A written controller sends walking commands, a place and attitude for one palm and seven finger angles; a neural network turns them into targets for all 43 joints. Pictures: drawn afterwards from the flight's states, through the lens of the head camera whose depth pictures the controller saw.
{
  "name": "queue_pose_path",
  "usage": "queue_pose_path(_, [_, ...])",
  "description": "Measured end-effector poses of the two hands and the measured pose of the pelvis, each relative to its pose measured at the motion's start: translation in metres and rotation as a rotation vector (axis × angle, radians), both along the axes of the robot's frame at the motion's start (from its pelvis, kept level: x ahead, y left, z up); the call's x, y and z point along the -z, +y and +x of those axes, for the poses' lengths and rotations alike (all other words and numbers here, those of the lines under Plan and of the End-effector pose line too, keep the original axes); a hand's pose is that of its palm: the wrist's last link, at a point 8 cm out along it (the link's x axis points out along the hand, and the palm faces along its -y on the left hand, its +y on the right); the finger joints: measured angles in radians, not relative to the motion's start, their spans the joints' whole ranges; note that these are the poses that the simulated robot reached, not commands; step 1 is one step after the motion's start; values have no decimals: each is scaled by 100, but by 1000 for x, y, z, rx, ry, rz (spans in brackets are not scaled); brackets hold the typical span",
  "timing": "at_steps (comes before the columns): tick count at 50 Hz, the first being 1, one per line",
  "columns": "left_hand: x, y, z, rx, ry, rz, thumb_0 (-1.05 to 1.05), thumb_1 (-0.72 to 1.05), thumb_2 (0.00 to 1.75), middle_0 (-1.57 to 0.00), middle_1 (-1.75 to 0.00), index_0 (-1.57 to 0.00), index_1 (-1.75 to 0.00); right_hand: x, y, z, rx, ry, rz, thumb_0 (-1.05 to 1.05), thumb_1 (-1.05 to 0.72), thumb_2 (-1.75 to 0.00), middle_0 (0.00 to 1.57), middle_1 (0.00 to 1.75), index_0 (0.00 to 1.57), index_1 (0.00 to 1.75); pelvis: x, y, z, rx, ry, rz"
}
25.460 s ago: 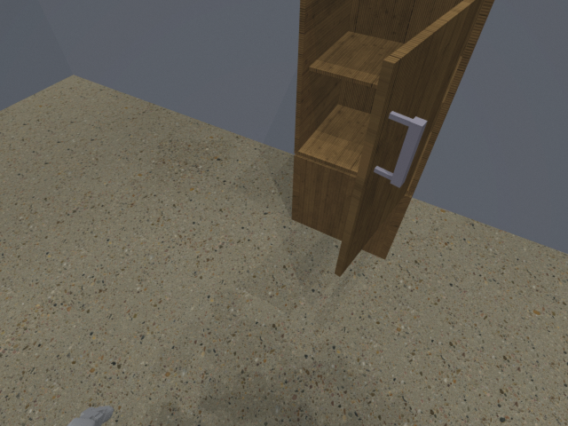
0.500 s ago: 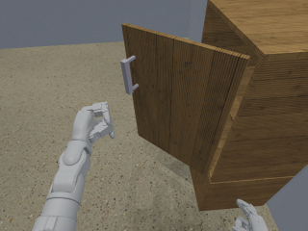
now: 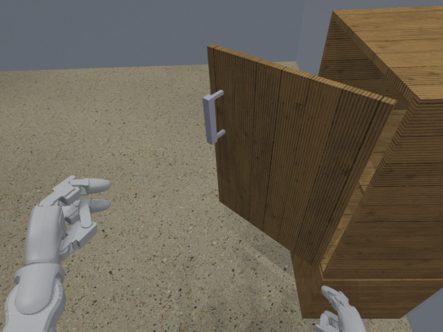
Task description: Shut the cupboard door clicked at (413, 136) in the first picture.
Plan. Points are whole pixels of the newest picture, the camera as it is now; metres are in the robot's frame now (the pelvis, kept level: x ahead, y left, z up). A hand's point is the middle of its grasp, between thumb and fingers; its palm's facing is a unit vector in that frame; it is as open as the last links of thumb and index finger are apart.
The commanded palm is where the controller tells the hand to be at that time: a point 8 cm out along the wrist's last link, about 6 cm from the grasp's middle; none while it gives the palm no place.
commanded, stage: draw the hand back to the body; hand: left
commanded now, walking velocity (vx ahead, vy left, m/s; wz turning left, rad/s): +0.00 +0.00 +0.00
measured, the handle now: (215, 117) +0.62 +0.09 +0.07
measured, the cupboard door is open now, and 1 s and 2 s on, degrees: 49 49 49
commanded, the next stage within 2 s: step back with the hand held close in 0.56 s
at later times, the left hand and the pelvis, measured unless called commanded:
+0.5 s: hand (46, 242) +0.19 +0.27 +0.15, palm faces +0.48 -0.80 -0.37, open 7.4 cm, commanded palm +0.14 +0.30 +0.17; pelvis +0.00 +0.00 +0.00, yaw +0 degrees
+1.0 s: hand (41, 250) +0.17 +0.27 +0.15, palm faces +0.39 -0.78 -0.49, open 7.4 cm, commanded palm +0.12 +0.31 +0.17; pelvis -0.02 +0.01 -0.01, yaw +0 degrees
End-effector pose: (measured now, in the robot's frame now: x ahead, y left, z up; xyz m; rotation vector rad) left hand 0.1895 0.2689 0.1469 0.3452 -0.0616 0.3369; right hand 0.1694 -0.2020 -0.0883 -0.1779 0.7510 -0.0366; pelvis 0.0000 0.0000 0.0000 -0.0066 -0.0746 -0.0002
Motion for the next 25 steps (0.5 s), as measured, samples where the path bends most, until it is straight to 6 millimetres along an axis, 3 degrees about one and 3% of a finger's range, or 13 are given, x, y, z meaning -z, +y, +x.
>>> queue_pose_path(6, [-9, 25, -23, -75, -1, 66, 2, 89, 90, -53, -65, -52, -64, 3, -11, -7, 33, 14, -23, 1, -90, -90, 20, 30, 20, 30, 0, 4, 3, 4, 3, -3])
queue_pose_path(13, [-23, 47, -49, -165, -30, 134, 2, 89, 90, -34, -45, -34, -44, -3, -17, -2, 39, -26, -48, 1, -90, -90, 20, 30, 20, 30, 1, 6, 3, 0, 2, -5])
queue_pose_path(25, [-18, 37, -46, -146, -59, 84, 2, 89, 90, -22, -32, -22, -31, -14, -8, 10, 1, -94, -39, 1, -90, -90, 20, 30, 20, 30, 1, 3, -2, -3, -4, -2])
